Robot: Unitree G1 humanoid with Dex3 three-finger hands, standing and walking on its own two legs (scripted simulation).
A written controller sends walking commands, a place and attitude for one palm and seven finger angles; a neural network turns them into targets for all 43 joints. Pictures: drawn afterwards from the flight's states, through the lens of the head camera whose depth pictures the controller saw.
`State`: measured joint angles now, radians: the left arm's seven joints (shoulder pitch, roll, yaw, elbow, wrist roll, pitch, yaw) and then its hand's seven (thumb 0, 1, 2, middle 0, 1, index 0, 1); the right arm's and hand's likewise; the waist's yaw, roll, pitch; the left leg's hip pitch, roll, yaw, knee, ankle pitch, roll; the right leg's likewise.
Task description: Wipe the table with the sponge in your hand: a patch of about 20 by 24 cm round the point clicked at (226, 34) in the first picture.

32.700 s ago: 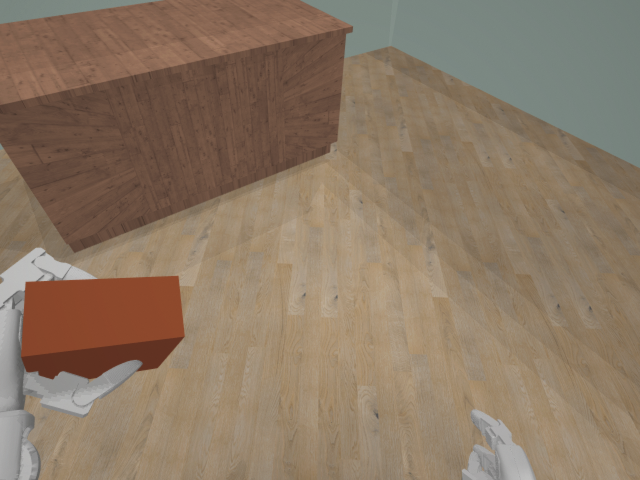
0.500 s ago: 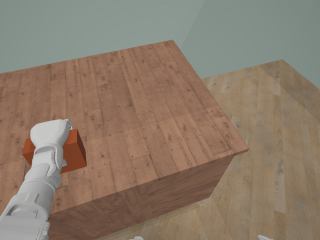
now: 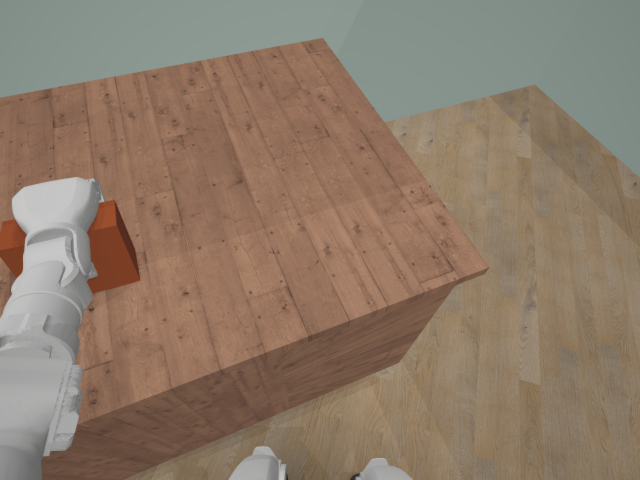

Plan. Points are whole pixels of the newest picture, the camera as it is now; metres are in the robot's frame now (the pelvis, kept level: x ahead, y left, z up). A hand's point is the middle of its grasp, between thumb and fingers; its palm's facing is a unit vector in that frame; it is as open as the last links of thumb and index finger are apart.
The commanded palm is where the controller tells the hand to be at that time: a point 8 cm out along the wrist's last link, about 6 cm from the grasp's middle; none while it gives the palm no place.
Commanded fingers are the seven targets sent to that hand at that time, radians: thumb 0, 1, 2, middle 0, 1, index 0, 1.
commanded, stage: wipe forward along the first lane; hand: left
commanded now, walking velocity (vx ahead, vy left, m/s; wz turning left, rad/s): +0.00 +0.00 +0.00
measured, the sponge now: (81, 262) +0.40 +0.35 -0.02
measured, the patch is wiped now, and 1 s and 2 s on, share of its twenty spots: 0.35 0.45 0.65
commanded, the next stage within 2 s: slide across to the middle lane in 0.50 s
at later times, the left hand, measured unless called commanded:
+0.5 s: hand (72, 205) +0.47 +0.36 +0.02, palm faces -0.17 +0.02 -0.99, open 10.1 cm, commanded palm +0.47 +0.34 +0.05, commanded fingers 0.00 0.10 1.30 -1.20 -1.60 -1.20 -1.60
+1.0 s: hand (88, 195) +0.48 +0.34 +0.03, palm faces -0.16 +0.03 -0.99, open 10.1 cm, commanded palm +0.49 +0.30 +0.07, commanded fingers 0.00 0.10 1.30 -1.20 -1.60 -1.20 -1.60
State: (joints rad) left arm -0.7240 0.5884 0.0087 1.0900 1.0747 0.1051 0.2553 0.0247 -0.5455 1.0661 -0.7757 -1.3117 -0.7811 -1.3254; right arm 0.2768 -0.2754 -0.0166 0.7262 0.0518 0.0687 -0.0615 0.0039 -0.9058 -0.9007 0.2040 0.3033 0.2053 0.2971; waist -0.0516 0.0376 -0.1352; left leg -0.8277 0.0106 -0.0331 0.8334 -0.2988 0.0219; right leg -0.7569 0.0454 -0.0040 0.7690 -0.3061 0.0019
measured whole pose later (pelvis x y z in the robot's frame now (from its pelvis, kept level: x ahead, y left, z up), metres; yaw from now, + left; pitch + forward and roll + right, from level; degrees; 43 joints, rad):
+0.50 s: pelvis +0.01 +0.02 -0.01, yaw -1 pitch +21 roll -4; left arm -0.87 0.66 0.03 1.19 1.11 0.12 0.22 0.02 -0.55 1.07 -0.78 -1.31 -0.78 -1.33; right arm 0.29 -0.26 0.00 0.71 0.04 0.09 -0.04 0.00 -0.90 -0.90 0.21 0.30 0.21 0.30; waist -0.09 0.03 -0.15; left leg -0.91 0.01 -0.03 0.88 -0.33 0.04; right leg -0.82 0.04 0.00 0.79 -0.33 0.02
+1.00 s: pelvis +0.03 +0.02 +0.01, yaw +0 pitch +19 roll -4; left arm -0.85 0.59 -0.06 1.15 1.07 0.18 0.24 0.01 -0.52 1.07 -0.73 -1.37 -0.74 -1.38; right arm 0.31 -0.24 -0.03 0.77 0.03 0.10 -0.02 0.00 -0.91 -0.90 0.20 0.30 0.21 0.30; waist -0.09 0.03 -0.14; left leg -0.82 0.00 -0.04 0.82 -0.34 0.04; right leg -0.72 0.04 -0.01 0.70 -0.32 0.01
